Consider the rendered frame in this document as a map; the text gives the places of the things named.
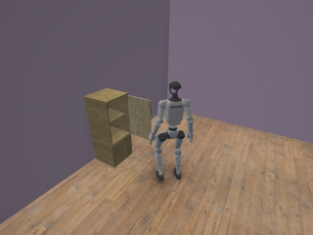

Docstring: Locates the right robot foot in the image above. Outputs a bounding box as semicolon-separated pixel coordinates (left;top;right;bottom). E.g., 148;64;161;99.
174;167;181;180

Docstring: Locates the left robot hand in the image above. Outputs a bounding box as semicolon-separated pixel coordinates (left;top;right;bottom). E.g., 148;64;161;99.
149;133;157;145

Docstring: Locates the left robot upper arm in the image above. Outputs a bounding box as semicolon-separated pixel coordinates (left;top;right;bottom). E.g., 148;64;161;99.
157;100;167;124

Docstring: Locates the robot left shin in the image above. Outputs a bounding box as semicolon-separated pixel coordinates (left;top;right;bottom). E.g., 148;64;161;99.
155;148;162;175

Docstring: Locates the right robot hand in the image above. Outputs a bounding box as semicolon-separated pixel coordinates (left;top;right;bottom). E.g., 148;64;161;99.
186;131;194;143

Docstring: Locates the cupboard door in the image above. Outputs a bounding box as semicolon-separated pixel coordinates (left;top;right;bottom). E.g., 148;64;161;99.
127;95;152;140

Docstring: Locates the right robot upper arm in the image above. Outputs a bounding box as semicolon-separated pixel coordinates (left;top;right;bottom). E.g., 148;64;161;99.
183;99;193;121

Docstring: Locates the robot right forearm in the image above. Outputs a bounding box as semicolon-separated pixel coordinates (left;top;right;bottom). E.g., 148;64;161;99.
187;119;194;133

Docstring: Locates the robot left forearm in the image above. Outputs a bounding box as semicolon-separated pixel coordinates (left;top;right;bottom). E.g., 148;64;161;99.
151;118;161;136

